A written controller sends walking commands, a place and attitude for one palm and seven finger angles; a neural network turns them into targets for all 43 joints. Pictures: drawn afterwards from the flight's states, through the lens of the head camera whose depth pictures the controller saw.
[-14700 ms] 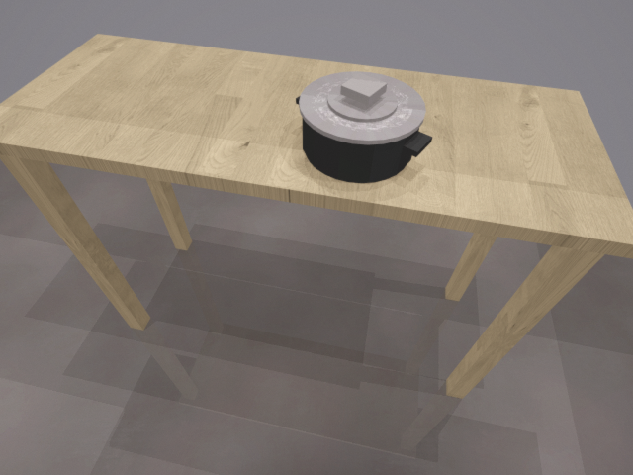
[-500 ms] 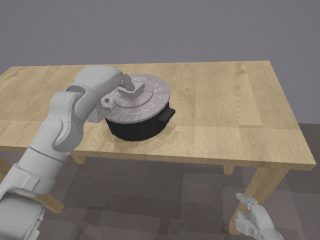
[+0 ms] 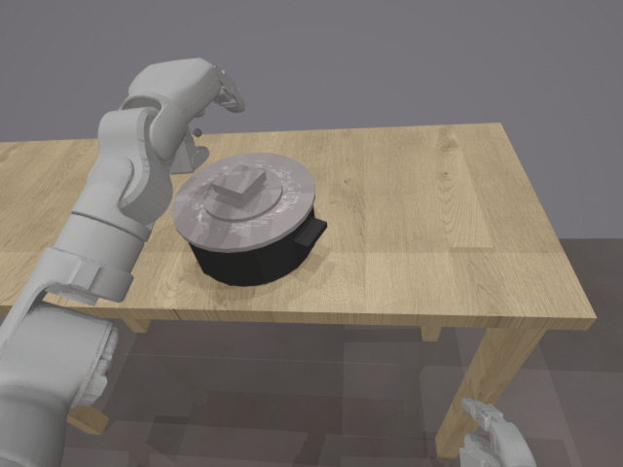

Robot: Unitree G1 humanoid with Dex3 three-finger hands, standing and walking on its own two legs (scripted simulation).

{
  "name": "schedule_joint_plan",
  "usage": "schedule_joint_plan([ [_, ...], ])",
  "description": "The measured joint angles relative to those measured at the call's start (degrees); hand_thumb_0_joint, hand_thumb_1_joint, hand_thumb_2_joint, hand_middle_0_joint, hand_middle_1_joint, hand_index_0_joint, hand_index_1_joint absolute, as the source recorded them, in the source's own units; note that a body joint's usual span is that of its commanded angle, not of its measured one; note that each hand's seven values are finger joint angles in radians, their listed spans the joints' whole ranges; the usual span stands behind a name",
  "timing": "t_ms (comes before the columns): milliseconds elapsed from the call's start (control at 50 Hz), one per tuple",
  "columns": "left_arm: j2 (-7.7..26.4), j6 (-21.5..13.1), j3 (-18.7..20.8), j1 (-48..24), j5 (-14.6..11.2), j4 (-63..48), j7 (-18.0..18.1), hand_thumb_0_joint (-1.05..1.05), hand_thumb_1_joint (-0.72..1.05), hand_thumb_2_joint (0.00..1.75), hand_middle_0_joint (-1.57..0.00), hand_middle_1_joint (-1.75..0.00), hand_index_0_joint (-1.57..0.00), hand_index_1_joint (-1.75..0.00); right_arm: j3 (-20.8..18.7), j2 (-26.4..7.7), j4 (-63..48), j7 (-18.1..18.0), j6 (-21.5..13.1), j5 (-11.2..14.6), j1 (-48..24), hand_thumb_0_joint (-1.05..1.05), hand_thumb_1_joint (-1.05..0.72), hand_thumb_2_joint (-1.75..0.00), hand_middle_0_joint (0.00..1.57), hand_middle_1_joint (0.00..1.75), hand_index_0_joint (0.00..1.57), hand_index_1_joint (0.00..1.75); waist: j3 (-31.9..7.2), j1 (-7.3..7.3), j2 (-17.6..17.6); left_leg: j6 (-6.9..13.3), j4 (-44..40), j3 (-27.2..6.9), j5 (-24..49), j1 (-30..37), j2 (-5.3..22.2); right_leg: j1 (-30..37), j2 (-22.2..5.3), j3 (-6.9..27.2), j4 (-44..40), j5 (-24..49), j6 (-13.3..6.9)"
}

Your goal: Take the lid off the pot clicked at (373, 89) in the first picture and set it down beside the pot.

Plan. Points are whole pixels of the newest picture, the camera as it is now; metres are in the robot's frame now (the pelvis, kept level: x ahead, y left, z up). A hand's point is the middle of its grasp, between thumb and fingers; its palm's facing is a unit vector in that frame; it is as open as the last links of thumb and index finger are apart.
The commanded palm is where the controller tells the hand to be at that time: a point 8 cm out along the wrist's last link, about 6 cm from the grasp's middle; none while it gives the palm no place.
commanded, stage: move the open hand above the knob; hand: left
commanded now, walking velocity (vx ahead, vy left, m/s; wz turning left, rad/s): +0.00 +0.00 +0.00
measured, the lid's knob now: (239, 181) +0.46 +0.11 +0.15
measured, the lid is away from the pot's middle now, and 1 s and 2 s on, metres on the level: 0.00 0.00 0.00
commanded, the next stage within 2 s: none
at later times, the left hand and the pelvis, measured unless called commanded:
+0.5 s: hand (228, 167) +0.42 +0.11 +0.21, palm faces -0.12 +0.03 -0.99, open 10.0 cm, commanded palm +0.40 +0.13 +0.28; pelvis +0.00 +0.00 +0.00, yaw +1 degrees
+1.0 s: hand (210, 143) +0.45 +0.13 +0.23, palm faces -0.10 -0.04 -0.99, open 10.0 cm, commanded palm +0.41 +0.12 +0.28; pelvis +0.01 +0.00 +0.00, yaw +0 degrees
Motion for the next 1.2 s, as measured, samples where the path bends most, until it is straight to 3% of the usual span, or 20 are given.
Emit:
schedule_joint_plan([
  [80,-2.4,2.1,-4.2,3.6,0.9,-2.2,-1.5,0.00,-0.37,1.65,-0.87,-0.08,-0.87,-0.08,-0.4,-0.5,-0.9,1.2,2.1,0.6,0.8,0.01,-0.91,-0.90,0.19,0.29,0.20,0.30,-0.2,0.22,0.1,0.2,0.6,-0.2,-0.4,-0.3,-0.1,-0.1,-0.1,-0.2,0.2,-0.3,0.1],
  [180,-1.1,-1.9,-8.0,3.4,0.7,-5.8,-2.0,0.00,-0.37,1.65,-0.88,-0.08,-0.88,-0.08,-0.1,0.0,-0.2,-1.0,-0.7,-0.3,-0.6,0.01,-0.91,-0.90,0.19,0.29,0.20,0.30,2.1,-0.55,-0.3,0.3,1.0,-0.3,-0.7,0.5,-0.2,0.7,-0.2,-0.3,0.8,-0.6,0.0],
  [240,-1.2,-2.3,-5.6,-1.2,0.1,-0.5,-0.1,0.00,-0.37,1.65,-0.89,-0.09,-0.89,-0.08,0.0,0.3,0.9,-1.7,-1.9,-0.5,-0.5,0.01,-0.91,-0.90,0.19,0.29,0.20,0.30,1.4,-0.67,-0.2,0.2,0.4,-0.2,-0.4,0.6,-0.2,0.7,-0.2,-0.1,0.3,-0.4,0.0],
  [340,-1.9,1.4,-1.2,-3.1,1.1,6.9,0.5,0.00,-0.37,1.65,-0.88,-0.08,-0.88,-0.08,0.3,0.2,0.3,-0.3,0.4,0.1,0.8,0.01,-0.91,-0.90,0.19,0.29,0.20,0.30,-0.5,-0.63,-0.1,0.0,-0.4,0.4,-0.1,-0.1,0.1,-0.4,0.1,0.4,-0.1,-0.2,0.0],
  [420,-2.3,2.1,-4.5,3.4,1.4,-0.4,-2.0,0.00,-0.37,1.65,-0.87,-0.08,-0.87,-0.08,-0.3,-0.4,-1.0,0.4,1.9,0.4,1.5,0.01,-0.91,-0.90,0.19,0.29,0.20,0.30,0.1,-0.34,0.1,0.2,0.1,0.1,-0.5,0.2,0.0,0.2,0.0,0.1,0.1,-0.5,0.0],
  [500,-1.4,-1.0,-7.4,3.5,0.6,-4.8,-3.0,0.00,-0.37,1.65,-0.88,-0.08,-0.88,-0.08,-0.4,-0.3,0.0,-1.1,-0.5,-0.1,0.4,0.01,-0.91,-0.90,0.19,0.29,0.20,0.30,1.8,-0.23,-0.3,0.2,0.6,-0.5,-0.8,1.1,-0.1,1.5,-0.1,-0.5,0.2,-0.8,0.0],
  [560,-1.0,-1.5,-5.3,-0.5,0.1,-0.7,-1.5,0.00,-0.37,1.65,-0.89,-0.09,-0.88,-0.08,-0.2,-0.1,1.0,-1.9,-1.8,-0.5,-0.4,0.01,-0.91,-0.90,0.19,0.29,0.20,0.30,1.5,-0.27,-0.4,0.1,0.3,-0.5,-0.6,1.1,-0.1,1.4,-0.1,-0.5,0.0,-0.6,-0.1],
  [640,-1.5,1.2,-1.9,-3.6,0.9,6.3,-0.5,0.00,-0.37,1.65,-0.88,-0.08,-0.88,-0.08,0.1,0.1,0.7,-0.9,-0.5,0.1,-0.4,0.01,-0.91,-0.90,0.19,0.29,0.20,0.30,0.2,-0.27,-0.5,0.0,-0.3,-0.2,-0.1,0.1,0.0,0.1,0.0,-0.2,-0.2,-0.3,-0.1],
  [720,-2.1,2.6,-4.3,1.4,1.6,1.7,-2.4,0.00,-0.37,1.65,-0.88,-0.08,-0.87,-0.08,-0.3,-0.3,-0.8,0.2,1.4,0.4,0.1,0.01,-0.91,-0.90,0.19,0.29,0.20,0.30,0.0,0.02,-0.2,0.1,0.1,-0.3,-0.3,-0.1,-0.1,0.1,0.0,-0.3,-0.1,-0.4,0.0],
  [800,-2.2,0.0,-8.5,2.6,0.9,-3.2,-3.5,0.00,-0.37,1.65,-0.88,-0.08,-0.88,-0.08,-0.3,0.0,-0.3,-0.9,-0.2,0.1,-0.5,0.01,-0.91,-0.90,0.19,0.29,0.20,0.30,1.5,0.05,-0.5,0.3,0.7,-0.9,-0.8,0.6,-0.3,1.2,-0.3,-0.9,0.2,-0.8,0.0],
  [860,-1.8,-1.5,-6.9,-0.8,0.3,-0.2,-2.2,0.00,-0.37,1.65,-0.88,-0.09,-0.88,-0.08,0.2,0.3,0.8,-2.0,-1.7,-0.3,-1.2,0.01,-0.91,-0.90,0.19,0.29,0.20,0.30,1.6,-0.30,-0.6,0.3,0.6,-0.8,-0.7,0.8,-0.3,1.4,-0.2,-0.8,0.0,-0.7,0.0],
  [960,-2.7,1.6,-3.2,-5.7,1.5,9.2,-0.5,0.00,-0.37,1.65,-0.88,-0.08,-0.88,-0.08,0.5,0.6,0.8,-1.1,-0.4,0.0,-0.4,0.01,-0.91,-0.90,0.19,0.29,0.20,0.30,0.3,-0.56,-0.8,0.1,-0.2,-0.3,-0.1,-0.3,-0.2,-0.2,-0.2,-0.2,-0.2,-0.3,0.0],
  [1020,-3.0,2.8,-4.8,-2.0,2.1,5.1,-1.6,0.00,-0.37,1.65,-0.88,-0.08,-0.87,-0.08,-0.1,0.2,-0.3,0.0,1.0,0.2,0.8,0.01,-0.91,-0.90,0.19,0.29,0.20,0.30,0.0,-0.36,-0.3,0.2,-0.1,-0.2,-0.3,-0.5,-0.2,-0.4,-0.2,-0.2,-0.2,-0.3,0.1],
  [1100,-3.9,0.5,-7.7,1.4,1.6,-0.7,-3.1,0.00,-0.37,1.65,-0.88,-0.08,-0.88,-0.08,-0.2,0.0,0.2,-0.5,0.7,-0.1,0.6,0.01,-0.91,-0.90,0.19,0.29,0.20,0.30,0.9,-0.32,-0.2,0.4,0.3,-0.5,-0.8,0.3,-0.4,0.7,-0.4,-0.4,0.0,-0.7,0.2],
  [1200,-2.5,-0.9,-5.0,-2.5,0.9,2.2,-1.2,0.00,-0.37,1.65,-0.88,-0.09,-0.88,-0.08,0.1,0.5,1.3,-1.8,-1.5,-0.7,0.0,0.01,-0.91,-0.90,0.19,0.29,0.20,0.30,1.2,-0.70,-0.3,0.4,-0.2,-0.1,-0.6,1.0,-0.3,1.0,-0.3,0.0,-0.3,-0.6,0.2],
])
